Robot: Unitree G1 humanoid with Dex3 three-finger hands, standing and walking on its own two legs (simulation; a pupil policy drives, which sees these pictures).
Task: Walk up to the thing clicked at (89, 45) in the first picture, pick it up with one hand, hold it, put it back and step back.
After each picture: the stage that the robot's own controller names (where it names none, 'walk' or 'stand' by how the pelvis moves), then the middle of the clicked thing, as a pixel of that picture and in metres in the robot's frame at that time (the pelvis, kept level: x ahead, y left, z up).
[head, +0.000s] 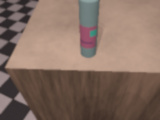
stand; (88, 29) +0.55 +0.01 +0.12
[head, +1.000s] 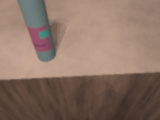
rise first; (39, 29) +0.47 +0.19 +0.15
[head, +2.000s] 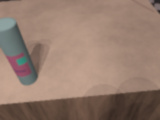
stand; (18, 56) +0.42 +0.25 +0.11
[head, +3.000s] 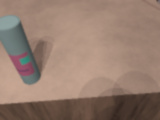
stand; (21, 54) +0.41 +0.23 +0.11
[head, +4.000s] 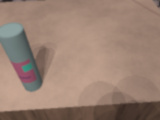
stand; (23, 61) +0.39 +0.22 +0.11
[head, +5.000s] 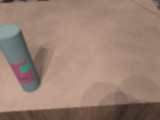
stand; (21, 62) +0.39 +0.23 +0.11
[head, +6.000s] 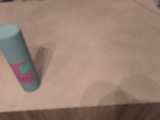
stand; (21, 62) +0.39 +0.23 +0.11
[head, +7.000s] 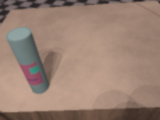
rise first; (31, 64) +0.38 +0.22 +0.11
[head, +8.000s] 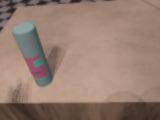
go down; (35, 58) +0.41 +0.22 +0.12
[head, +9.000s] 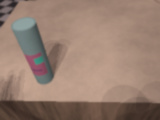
go down; (36, 55) +0.41 +0.22 +0.12
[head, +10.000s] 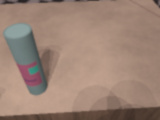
go down; (29, 64) +0.38 +0.20 +0.13
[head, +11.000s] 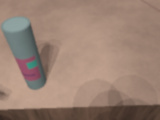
close in; (28, 58) +0.39 +0.20 +0.13
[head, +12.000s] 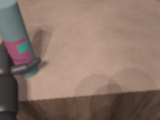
close; (18, 43) +0.43 +0.21 +0.15
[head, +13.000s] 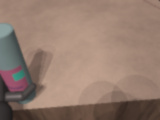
lift; (14, 69) +0.33 +0.22 +0.15
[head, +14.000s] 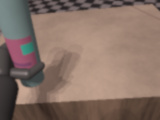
lift; (22, 43) +0.32 +0.18 +0.27
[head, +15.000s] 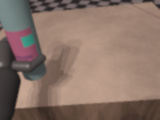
hold; (23, 36) +0.34 +0.17 +0.28
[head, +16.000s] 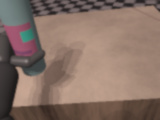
crouch; (22, 31) +0.33 +0.17 +0.30
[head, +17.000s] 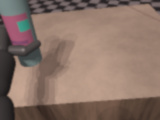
crouch; (19, 23) +0.38 +0.19 +0.30
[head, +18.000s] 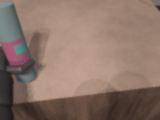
lower; (15, 45) +0.43 +0.22 +0.15
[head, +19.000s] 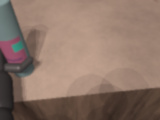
lower; (12, 42) +0.42 +0.22 +0.16
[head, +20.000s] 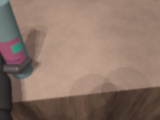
lower; (11, 43) +0.42 +0.22 +0.16
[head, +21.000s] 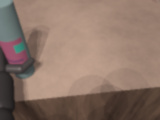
lower; (13, 43) +0.42 +0.22 +0.16
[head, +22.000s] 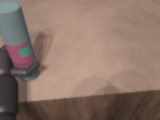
loosen; (19, 47) +0.41 +0.21 +0.15
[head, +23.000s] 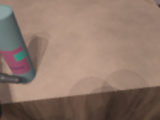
withdraw; (14, 50) +0.41 +0.21 +0.15
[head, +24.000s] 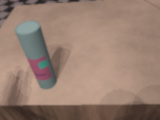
sink last; (39, 59) +0.39 +0.20 +0.13
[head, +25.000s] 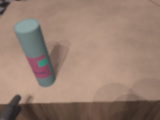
stand; (38, 57) +0.40 +0.20 +0.12
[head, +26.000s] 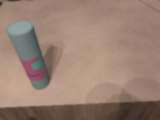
stand; (32, 59) +0.39 +0.20 +0.12
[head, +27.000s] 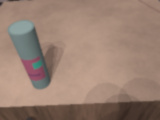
stand; (33, 59) +0.39 +0.20 +0.12
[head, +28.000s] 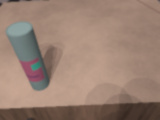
stand; (31, 60) +0.39 +0.21 +0.12
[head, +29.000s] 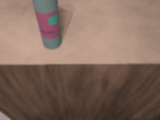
walk; (47, 15) +0.50 +0.14 +0.15
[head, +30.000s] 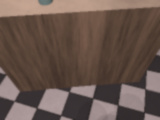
walk; out of the picture +0.78 +0.23 +0.15
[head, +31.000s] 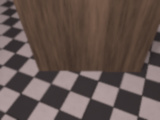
stand; out of the picture +1.14 +0.16 +0.14
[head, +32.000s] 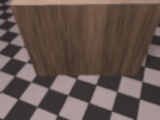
stand; out of the picture +1.12 +0.16 +0.11
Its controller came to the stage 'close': yes
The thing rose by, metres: 0.20
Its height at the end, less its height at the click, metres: +0.00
